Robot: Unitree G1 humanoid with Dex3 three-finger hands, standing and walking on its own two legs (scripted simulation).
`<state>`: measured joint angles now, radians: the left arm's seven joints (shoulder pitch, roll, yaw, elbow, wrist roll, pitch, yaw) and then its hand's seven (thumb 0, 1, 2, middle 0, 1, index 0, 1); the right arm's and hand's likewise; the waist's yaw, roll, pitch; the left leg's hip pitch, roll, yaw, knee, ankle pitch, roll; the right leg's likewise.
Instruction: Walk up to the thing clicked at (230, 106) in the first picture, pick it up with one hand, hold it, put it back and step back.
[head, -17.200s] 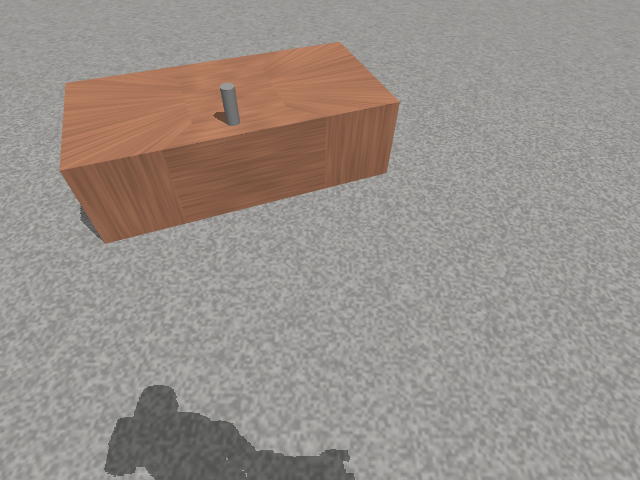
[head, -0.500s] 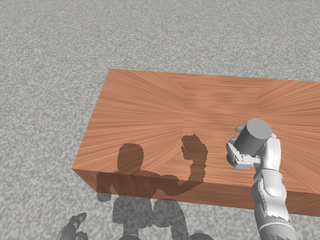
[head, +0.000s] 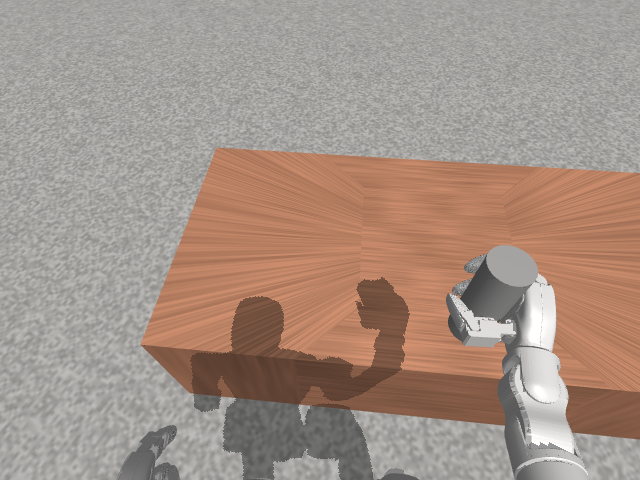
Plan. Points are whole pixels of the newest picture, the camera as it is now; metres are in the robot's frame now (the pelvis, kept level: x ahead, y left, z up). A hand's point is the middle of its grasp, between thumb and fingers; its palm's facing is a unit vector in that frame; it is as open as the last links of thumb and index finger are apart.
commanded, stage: hold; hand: right
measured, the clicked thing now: (486, 299) +0.33 -0.18 +0.04
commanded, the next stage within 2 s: none
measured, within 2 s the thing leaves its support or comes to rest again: neither
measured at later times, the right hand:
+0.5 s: hand (471, 306) +0.32 -0.16 +0.04, palm faces +0.18 +0.98 +0.00, open 7.6 cm
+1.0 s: hand (473, 309) +0.32 -0.16 +0.04, palm faces +0.18 +0.98 -0.01, open 7.6 cm
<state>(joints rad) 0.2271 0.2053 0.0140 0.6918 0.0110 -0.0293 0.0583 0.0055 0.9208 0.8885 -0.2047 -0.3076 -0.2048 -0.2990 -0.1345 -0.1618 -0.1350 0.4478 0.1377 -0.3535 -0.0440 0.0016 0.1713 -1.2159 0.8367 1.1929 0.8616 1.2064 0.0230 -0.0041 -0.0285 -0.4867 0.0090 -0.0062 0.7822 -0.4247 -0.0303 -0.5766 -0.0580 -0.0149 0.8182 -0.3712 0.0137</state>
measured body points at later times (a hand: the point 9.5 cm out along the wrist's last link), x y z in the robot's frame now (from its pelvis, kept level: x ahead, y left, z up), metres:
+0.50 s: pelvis +0.00 +0.01 +0.00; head +0.04 +0.00 +0.45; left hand +0.12 +0.25 -0.11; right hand +0.31 -0.21 +0.04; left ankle -0.02 +0.14 -0.70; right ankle +0.02 -0.13 -0.71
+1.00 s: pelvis -0.01 +0.01 +0.00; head +0.04 +0.01 +0.45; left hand +0.12 +0.25 -0.11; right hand +0.30 -0.21 +0.05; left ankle -0.02 +0.14 -0.71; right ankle +0.02 -0.13 -0.71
